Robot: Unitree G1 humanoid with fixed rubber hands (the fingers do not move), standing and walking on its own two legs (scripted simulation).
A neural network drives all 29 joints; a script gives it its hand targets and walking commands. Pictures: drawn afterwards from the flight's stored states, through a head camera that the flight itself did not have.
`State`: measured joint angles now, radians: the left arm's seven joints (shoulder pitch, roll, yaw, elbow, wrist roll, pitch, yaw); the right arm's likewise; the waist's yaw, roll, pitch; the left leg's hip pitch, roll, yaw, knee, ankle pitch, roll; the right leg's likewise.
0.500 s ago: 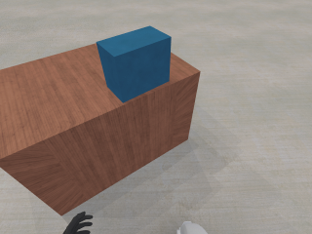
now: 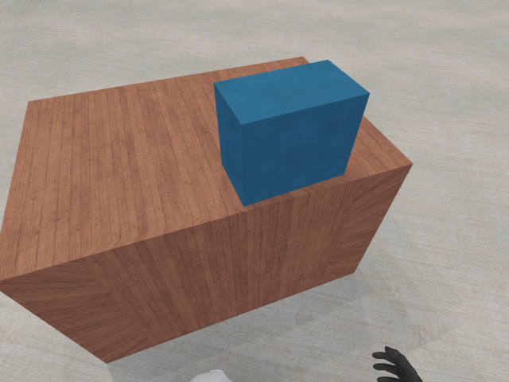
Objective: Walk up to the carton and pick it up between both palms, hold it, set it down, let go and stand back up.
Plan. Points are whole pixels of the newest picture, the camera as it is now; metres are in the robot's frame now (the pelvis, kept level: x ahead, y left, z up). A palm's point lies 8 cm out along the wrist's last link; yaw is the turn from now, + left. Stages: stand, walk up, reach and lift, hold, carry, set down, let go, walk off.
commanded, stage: walk up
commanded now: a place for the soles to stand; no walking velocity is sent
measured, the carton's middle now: (285, 133) +0.65 -0.04 +0.02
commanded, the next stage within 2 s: none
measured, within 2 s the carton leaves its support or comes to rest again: neither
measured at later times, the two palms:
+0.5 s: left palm (183, 325) +0.24 +0.15 -0.10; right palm (454, 379) +0.17 -0.32 -0.13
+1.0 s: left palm (165, 327) +0.23 +0.18 -0.09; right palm (434, 317) +0.26 -0.30 -0.09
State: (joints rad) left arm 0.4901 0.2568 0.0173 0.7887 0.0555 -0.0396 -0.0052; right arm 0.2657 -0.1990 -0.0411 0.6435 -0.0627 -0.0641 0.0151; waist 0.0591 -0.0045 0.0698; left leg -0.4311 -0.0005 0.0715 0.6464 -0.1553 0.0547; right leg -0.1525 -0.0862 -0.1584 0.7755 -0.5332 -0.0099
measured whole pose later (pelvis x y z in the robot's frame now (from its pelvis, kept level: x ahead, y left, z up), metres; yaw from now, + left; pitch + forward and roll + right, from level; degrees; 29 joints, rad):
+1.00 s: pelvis +0.16 -0.07 +0.02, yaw +5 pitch -1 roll -1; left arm 0.20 0.25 -0.04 0.86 0.01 0.00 0.00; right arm 0.25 -0.23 0.03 0.83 0.00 -0.01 0.01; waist 0.01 0.01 0.01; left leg -0.25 0.00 -0.03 0.58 -0.31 0.00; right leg -0.30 -0.08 -0.13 0.54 -0.22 0.01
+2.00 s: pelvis +0.26 -0.21 +0.01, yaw +24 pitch -2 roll -1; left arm 0.27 0.23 -0.02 0.79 0.02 0.02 0.00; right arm 0.25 -0.21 0.00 0.71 -0.01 -0.01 -0.02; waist 0.01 0.00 0.05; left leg -0.33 -0.04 -0.03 0.66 -0.30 0.04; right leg -0.25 -0.08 -0.20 0.64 -0.34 0.00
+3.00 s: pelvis +0.24 -0.25 +0.02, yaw +37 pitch -2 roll +0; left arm 0.22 0.24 0.00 0.81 0.02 0.01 0.01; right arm 0.17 -0.26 -0.03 0.78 -0.03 0.04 -0.02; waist 0.01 0.02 0.07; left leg -0.35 -0.04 -0.08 0.80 -0.46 -0.03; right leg -0.24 -0.07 -0.16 0.60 -0.31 -0.02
